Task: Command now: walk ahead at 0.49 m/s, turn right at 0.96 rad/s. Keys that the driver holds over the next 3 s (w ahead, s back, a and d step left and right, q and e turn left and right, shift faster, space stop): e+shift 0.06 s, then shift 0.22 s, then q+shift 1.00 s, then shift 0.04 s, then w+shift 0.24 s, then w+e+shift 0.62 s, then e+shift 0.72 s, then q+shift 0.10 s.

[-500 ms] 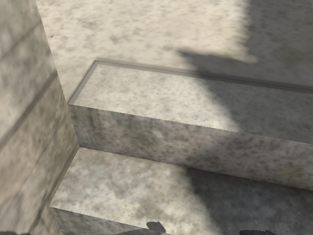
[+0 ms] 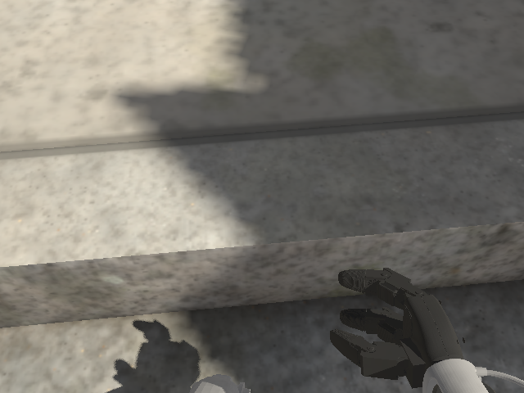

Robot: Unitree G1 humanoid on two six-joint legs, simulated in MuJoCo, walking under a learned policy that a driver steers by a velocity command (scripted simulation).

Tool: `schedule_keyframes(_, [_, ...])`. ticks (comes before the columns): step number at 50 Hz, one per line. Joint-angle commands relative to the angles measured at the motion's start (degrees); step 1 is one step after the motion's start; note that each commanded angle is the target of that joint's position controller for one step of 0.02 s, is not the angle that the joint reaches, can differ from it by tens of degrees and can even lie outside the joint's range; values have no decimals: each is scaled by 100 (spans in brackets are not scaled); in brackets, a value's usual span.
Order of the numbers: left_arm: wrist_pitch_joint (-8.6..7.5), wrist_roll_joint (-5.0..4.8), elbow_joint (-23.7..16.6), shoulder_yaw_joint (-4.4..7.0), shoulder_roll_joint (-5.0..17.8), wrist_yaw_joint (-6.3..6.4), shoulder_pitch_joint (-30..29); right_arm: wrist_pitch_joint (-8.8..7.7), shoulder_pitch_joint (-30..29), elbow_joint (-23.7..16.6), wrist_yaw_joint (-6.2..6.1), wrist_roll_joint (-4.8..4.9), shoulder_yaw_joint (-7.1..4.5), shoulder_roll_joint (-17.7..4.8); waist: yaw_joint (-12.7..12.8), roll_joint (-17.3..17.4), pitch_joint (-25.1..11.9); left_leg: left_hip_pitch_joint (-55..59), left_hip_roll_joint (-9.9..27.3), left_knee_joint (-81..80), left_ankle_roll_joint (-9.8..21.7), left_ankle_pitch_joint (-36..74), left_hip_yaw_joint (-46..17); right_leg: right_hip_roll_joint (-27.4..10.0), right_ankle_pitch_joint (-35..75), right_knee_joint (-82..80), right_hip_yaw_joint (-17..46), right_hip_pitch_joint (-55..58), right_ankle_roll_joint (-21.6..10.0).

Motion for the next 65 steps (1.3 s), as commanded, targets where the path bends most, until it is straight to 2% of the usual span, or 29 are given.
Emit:
schedule_keyframes(1, [19,614,-403,177,1368,-937,304,414,1284,540,505,213,-676,-1739,-1012,809,-3977,7952,-262,-4336,347,2052,-930,-472,8588,1790,1014,-3150,-851])
schedule_keyframes(2, [-413,-293,-1492,627,1743,62,-1527,-46,2480,787,-188,30,-898,-1763,-1235,451,-3162,8187,607,-4826,667,-639,-1861,794,5307,4652,-161,-2428,689])
schedule_keyframes(3, [-92,295,-9,-173,453,-347,26,182,3664,1250,164,-337,-476,-1541,-1546,2880,-4871,7397,2311,-5592,1926,3372,-4281,-31,249,7263,306,-2859,-39])
schedule_keyframes(4, [84,28,-542,183,1064,-476,-223,199,3047,1132,167,-275,-554,-1511,-1204,1568,-2446,5776,2672,-6855,1799,-214,-5966,48,-746,9279,620,-4208,203])
schedule_keyframes(5, [156,-324,-657,87,819,-233,-1057,128,1972,1486,119,-80,-469,-1064,-893,1507,-800,4113,2303,-6571,1299,-1927,-5145,-11,-1352,10409,223,-5342,-12])
schedule_keyframes(7, [99,-187,-1030,-10,607,1,-1457,-206,1060,1826,242,154,-241,-71,-221,-129,-622,4278,1613,-6346,637,83,-2301,-115,-2444,9649,-51,-5508,-205])
schedule_keyframes(9, [130,-156,-1357,-166,374,34,-1882,-573,859,1964,105,26,-246,178,-64,93,-169,4069,1201,-6739,283,603,-1182,-446,-3225,8476,-494,-5113,66])
schedule_keyframes(12, [232,-116,-1511,-245,646,-164,-1798,-717,1017,1852,168,-252,-512,-846,-60,425,-31,3543,1241,-7387,10,342,-710,-658,-2193,8152,-964,-4549,322])
schedule_keyframes(15, [162,-77,-1330,-101,1029,-289,-1650,-806,-224,1264,448,16,-684,-1551,637,419,82,1446,691,-7699,-454,250,440,-701,-2250,4752,-2055,-420,996])
schedule_keyframes(17, [-46,-110,-859,61,1227,-289,-607,-745,-300,1169,418,-265,-705,-1689,1152,462,427,1367,588,-6556,-560,996,455,-183,-1124,3596,-2214,1126,1367])
schedule_keyframes(18, [65,-383,-870,-196,504,199,44,-478,2042,2267,-228,-172,-964,-1704,904,361,335,3571,716,-5251,99,1547,221,-61,-2240,1358,-2642,155,888])
schedule_keyframes(19, [-80,164,-577,149,2129,36,-852,-519,2298,1851,334,-256,-651,-762,-79,-671,442,2258,395,-3787,-522,-5,-5,-1113,1698,2494,-870,854,341])
schedule_keyframes(20, [-109,-267,-1379,117,2387,-129,-1313,-626,4114,2017,463,-80,-593,-432,-717,-1904,-1189,2987,295,-2177,-1019,-538,-1023,-2563,3083,1929,937,626,-1043])
schedule_keyframes(21, [-125,-180,-1628,222,2443,-86,-2112,-586,4070,2033,464,61,-803,-953,-646,-1835,-976,2681,212,-278,-1350,-172,-1293,-3002,1053,1114,2172,-272,-1555])
schedule_keyframes(23, [-24,54,-2067,117,1854,207,-3163,-435,2596,1869,255,50,-839,-1220,-225,-444,-431,1641,123,2814,-1190,906,-1255,-2654,-3663,635,1366,-1746,-1050])
schedule_keyframes(26, [32,40,-2468,-279,960,465,-3826,-372,2383,1673,103,76,-833,-1246,-410,258,-503,2033,453,752,-1241,1592,-1139,-2212,-4376,614,-78,-2168,-517])
schedule_keyframes(29, [-85,-96,-2521,-113,1433,742,-3789,-391,2387,1682,340,-95,-806,-1138,-353,-84,-591,3464,576,-3447,-1430,187,-279,-1781,-3404,516,-1363,-1256,0])
schedule_keyframes(32, [53,130,-2097,131,1901,653,-3187,-532,2880,1717,481,163,-790,-1185,-233,-287,-422,4810,318,-5490,-1005,1632,-80,-2238,-2993,989,-1409,-819,-179])
schedule_keyframes(34, [-25,51,-1896,14,1297,458,-3230,-701,3153,1696,244,-70,-859,-1138,-415,204,-210,5329,243,-6818,-256,2902,-414,-2170,-2118,2242,-1820,-944,94])
schedule_keyframes(35, [6,-105,-2147,-147,519,460,-2906,-765,3360,1713,68,-197,-1006,-1862,-75,1642,-408,6135,1449,-7145,1214,5951,-2784,-1140,-3281,4063,-2643,-2247,909])
schedule_keyframes(36, [-69,-199,-2504,-215,592,583,-3006,-744,3538,1560,116,-124,-1218,-2519,-235,1840,-600,7333,2230,-7271,2149,6613,-4085,-66,-4746,5274,-2223,-3821,1381])
schedule_keyframes(41, [83,57,-2856,-21,1097,615,-3492,-274,1904,968,350,-235,-806,-1508,-221,817,-10,5351,1147,-7118,1138,3547,-3101,180,-3163,8922,-1081,-4635,858])
schedule_keyframes(53, [73,-23,-3054,-176,717,465,-2009,-485,1077,-66,-49,-177,-873,-1875,56,1277,-616,4903,899,-6779,901,4967,-3831,71,-3105,4611,-1385,-2024,1430])
schedule_keyframes(56, [62,-80,-2860,-113,736,397,-1560,-308,954,-10,26,99,-970,-1885,102,954,-551,5743,755,-6392,973,4880,-4131,146,-2249,1601,-1558,-1370,1230])
schedule_keyframes(58, [-53,41,-2915,95,1266,371,-2033,-80,1644,112,34,48,-987,-1605,-548,328,-785,5018,-149,-5327,192,2688,-3475,-527,843,1544,-935,-282,435])
schedule_keyframes(59, [-48,-39,-2969,216,1741,313,-2106,29,2445,191,-11,-220,-904,-1244,-1059,-914,-1328,3384,-947,-3846,-689,35,-2350,-2144,3141,1664,792,892,-1226])
schedule_keyframes(60, [-62,156,-3125,300,1807,292,-2130,-11,2445,425,17,-262,-1063,-1916,-579,-896,-1191,2308,-962,-1133,-1230,-1010,-2080,-3056,2848,1399,1888,946,-2010])
schedule_keyframes(63, [56,46,-2899,-287,497,237,-2896,-68,1235,411,-232,-67,-978,-1833,-535,228,-399,1114,-474,1368,-1153,772,-1510,-1926,-73,1178,-20,-491,-1044])
schedule_keyframes(65, [63,-100,-2681,-308,510,385,-2260,-105,628,291,-164,-181,-749,-1413,-164,453,-345,1200,-165,531,-1091,1027,-1412,-1667,-1010,838,-635,-136,-805])
Next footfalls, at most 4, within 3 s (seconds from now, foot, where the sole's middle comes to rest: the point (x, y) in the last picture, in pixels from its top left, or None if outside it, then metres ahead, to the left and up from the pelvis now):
0.04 left None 0.14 0.14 -0.59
0.36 right None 0.16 -0.21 -0.60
0.68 left None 0.13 0.04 -0.60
1.14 right None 0.17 -0.18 -0.60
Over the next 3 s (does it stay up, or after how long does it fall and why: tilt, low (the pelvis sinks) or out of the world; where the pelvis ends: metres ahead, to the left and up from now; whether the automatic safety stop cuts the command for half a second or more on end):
stays up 0.66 0.26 0.59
